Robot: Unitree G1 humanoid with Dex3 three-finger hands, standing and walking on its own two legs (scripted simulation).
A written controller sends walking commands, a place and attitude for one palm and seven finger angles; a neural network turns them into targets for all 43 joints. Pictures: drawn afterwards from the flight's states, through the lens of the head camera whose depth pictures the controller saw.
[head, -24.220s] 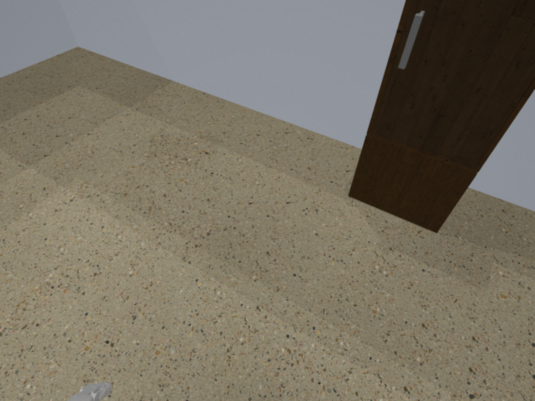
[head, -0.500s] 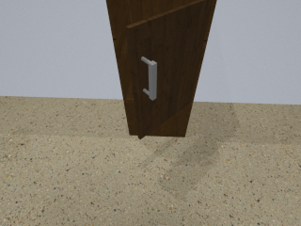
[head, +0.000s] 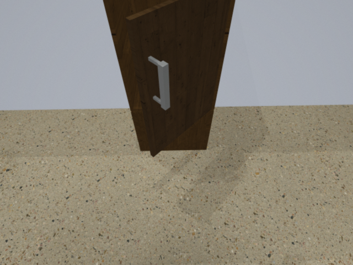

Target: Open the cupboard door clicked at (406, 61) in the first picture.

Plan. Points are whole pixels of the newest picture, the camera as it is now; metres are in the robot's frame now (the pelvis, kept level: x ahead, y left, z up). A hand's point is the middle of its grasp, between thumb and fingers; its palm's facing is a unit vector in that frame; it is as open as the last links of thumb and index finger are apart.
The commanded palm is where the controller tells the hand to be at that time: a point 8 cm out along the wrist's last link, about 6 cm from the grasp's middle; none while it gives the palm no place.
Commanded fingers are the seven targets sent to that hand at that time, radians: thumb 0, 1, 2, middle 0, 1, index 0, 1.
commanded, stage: walk to a spot facing it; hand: left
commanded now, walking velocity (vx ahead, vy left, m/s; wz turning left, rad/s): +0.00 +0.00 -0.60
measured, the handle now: (159, 84) +0.59 +0.09 +0.06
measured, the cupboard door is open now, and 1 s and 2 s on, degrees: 44 44 44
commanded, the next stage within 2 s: none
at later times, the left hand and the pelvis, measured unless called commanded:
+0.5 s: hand out of the picture +0.10 +0.14 -0.15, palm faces -0.19 -0.94 -0.28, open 7.3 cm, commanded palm none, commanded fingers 0.00 0.90 0.90 -0.20 -0.30 -0.20 -0.30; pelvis +0.01 -0.04 +0.01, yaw -17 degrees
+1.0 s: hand (134, 223) +0.24 +0.14 -0.16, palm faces -0.52 -0.82 -0.23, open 7.3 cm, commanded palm none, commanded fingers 0.00 0.90 0.90 -0.20 -0.30 -0.20 -0.30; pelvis +0.05 +0.00 +0.01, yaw -35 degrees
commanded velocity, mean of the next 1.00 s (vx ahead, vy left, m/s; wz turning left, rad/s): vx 0.00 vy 0.00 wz -0.60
